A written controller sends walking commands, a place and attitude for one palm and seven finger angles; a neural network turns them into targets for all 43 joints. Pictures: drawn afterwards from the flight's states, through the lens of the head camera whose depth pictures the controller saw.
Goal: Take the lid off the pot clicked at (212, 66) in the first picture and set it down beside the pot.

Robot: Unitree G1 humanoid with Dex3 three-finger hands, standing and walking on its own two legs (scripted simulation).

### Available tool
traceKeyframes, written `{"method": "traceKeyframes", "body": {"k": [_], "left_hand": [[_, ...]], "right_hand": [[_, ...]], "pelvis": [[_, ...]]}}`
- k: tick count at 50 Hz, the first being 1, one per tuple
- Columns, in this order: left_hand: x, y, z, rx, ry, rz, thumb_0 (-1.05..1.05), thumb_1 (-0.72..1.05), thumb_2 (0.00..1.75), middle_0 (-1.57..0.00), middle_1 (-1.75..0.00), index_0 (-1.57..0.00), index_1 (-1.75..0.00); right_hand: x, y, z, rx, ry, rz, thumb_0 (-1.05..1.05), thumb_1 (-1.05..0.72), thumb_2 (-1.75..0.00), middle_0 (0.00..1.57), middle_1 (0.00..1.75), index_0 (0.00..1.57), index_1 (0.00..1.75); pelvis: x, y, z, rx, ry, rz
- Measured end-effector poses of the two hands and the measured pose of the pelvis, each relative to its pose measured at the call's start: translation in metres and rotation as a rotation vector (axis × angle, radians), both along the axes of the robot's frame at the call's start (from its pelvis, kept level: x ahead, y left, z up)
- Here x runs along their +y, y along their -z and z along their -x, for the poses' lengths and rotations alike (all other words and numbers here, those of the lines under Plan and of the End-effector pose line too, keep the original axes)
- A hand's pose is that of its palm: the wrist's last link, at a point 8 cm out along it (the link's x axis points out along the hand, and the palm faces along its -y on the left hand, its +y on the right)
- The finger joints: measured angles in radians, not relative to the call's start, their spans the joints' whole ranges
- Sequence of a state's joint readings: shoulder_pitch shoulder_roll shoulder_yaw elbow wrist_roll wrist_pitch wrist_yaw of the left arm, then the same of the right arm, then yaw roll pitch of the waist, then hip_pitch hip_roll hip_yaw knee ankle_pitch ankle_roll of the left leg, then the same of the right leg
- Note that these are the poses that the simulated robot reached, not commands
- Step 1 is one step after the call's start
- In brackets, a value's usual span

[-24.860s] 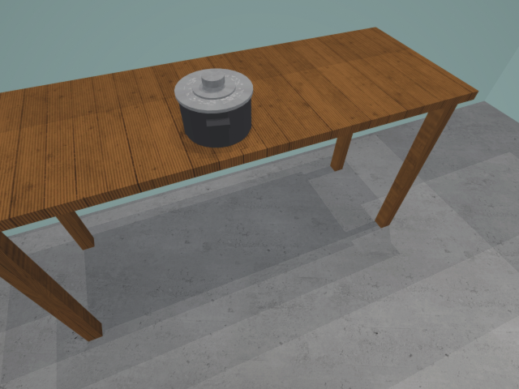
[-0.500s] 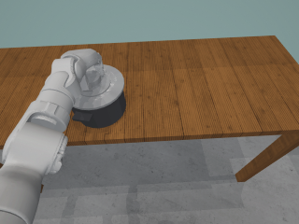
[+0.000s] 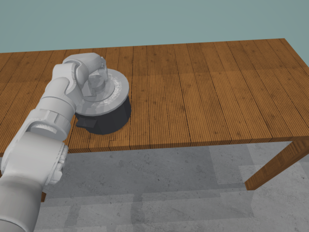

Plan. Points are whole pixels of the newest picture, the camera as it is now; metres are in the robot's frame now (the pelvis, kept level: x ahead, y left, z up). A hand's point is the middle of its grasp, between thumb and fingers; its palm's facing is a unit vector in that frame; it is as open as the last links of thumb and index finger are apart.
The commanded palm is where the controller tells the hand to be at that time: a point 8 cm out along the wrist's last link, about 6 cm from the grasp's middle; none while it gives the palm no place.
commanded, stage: lift the lid straight up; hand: left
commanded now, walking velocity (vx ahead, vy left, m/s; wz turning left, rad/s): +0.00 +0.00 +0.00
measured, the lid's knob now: (95, 83) +0.51 +0.14 +0.10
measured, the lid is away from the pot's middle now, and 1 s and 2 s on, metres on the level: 0.00 0.01 0.02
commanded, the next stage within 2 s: move the lid sideways beside the pot in 1.86 s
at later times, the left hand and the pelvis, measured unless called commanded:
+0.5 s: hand (87, 69) +0.49 +0.14 +0.16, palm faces -0.35 -0.04 -0.93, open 8.7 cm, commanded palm +0.48 +0.15 +0.23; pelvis +0.00 +0.00 +0.00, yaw +0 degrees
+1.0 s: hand (76, 56) +0.48 +0.15 +0.21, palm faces -0.31 -0.05 -0.95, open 8.7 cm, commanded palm +0.47 +0.15 +0.27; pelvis +0.00 +0.00 +0.00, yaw +1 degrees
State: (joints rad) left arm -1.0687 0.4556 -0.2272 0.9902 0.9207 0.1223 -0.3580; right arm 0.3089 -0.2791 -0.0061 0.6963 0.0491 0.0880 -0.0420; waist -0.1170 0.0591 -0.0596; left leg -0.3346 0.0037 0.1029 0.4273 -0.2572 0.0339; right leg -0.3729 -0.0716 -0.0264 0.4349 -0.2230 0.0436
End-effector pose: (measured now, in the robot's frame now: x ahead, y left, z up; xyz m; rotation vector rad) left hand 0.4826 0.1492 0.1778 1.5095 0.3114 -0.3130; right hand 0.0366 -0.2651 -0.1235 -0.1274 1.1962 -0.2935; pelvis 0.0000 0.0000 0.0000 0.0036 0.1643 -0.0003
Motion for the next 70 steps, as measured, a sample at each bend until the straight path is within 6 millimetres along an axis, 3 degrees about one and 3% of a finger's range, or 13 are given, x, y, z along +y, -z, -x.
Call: {"method": "traceKeyframes", "body": {"k": [15, 33, 56, 70], "left_hand": [[-0.006, -0.024, -0.002, -0.021, -0.022, -0.008, -0.02, 0.13, 0.83, -0.73, -1.06, -0.55, -0.97], [-0.001, -0.050, -0.011, -0.036, -0.059, -0.009, -0.03, 0.13, 0.82, -0.73, -1.06, -0.55, -0.97], [0.004, -0.095, 0.007, -0.084, -0.082, -0.027, -0.03, 0.13, 0.83, -0.74, -1.06, -0.54, -0.97], [0.002, -0.121, 0.008, -0.113, -0.101, -0.020, -0.03, 0.13, 0.83, -0.74, -1.06, -0.54, -0.97]], "right_hand": [[0.002, 0.001, -0.015, -0.047, -0.035, -0.011, 0.00, -0.90, -0.90, 0.20, 0.30, 0.20, 0.30], [-0.007, -0.004, -0.003, -0.027, -0.018, 0.013, 0.00, -0.90, -0.90, 0.20, 0.30, 0.20, 0.30], [0.004, -0.007, -0.028, -0.112, -0.079, -0.014, 0.00, -0.90, -0.90, 0.20, 0.30, 0.20, 0.30], [0.001, -0.007, -0.011, -0.090, -0.068, -0.001, 0.00, -0.90, -0.90, 0.20, 0.30, 0.20, 0.30]], "pelvis": [[-0.002, -0.001, 0.002, -0.008, -0.010, -0.004], [-0.004, -0.002, 0.000, -0.009, -0.006, -0.003], [-0.001, -0.002, 0.008, -0.035, -0.021, -0.006], [0.000, -0.002, 0.013, -0.037, -0.020, -0.007]]}}
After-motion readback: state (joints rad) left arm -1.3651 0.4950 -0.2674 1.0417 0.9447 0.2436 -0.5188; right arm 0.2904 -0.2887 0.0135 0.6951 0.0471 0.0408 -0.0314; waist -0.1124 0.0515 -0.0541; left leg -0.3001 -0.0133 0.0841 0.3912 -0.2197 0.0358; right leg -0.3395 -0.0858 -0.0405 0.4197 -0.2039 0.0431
